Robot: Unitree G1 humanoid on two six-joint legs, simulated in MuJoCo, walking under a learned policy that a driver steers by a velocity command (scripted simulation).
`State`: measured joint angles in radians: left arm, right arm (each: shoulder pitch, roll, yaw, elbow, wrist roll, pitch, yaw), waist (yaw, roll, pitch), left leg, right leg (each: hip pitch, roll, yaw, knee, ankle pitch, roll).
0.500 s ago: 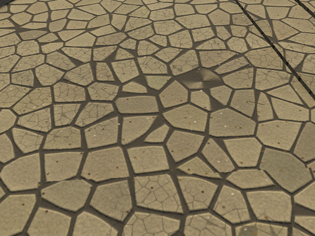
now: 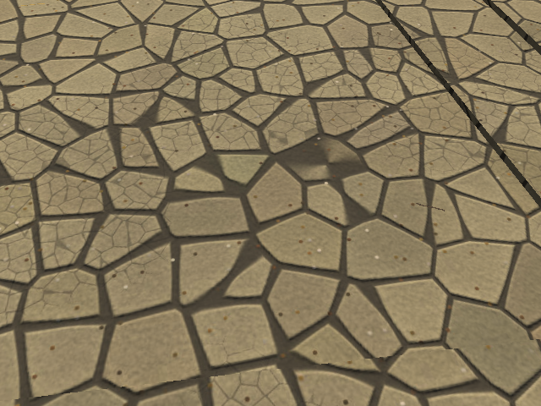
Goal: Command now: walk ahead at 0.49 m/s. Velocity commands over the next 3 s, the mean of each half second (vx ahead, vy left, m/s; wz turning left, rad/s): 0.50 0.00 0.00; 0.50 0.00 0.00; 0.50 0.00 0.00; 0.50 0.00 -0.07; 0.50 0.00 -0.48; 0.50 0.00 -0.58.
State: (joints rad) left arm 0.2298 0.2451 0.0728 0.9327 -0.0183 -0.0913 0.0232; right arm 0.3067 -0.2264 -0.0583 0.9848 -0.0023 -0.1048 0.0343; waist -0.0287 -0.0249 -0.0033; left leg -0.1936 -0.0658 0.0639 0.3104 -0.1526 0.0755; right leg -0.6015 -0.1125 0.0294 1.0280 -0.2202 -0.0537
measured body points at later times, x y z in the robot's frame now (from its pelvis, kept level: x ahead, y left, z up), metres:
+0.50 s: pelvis +0.29 -0.09 -0.03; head +0.33 -0.10 +0.41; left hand +0.38 +0.17 -0.16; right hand +0.33 -0.36 -0.18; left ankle +0.23 +0.07 -0.68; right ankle +0.31 -0.17 -0.78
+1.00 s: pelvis +0.60 -0.04 -0.07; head +0.64 -0.04 +0.37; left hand +0.58 +0.22 -0.22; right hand +0.76 -0.30 -0.18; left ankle +0.67 +0.03 -0.81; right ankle +0.41 -0.18 -0.68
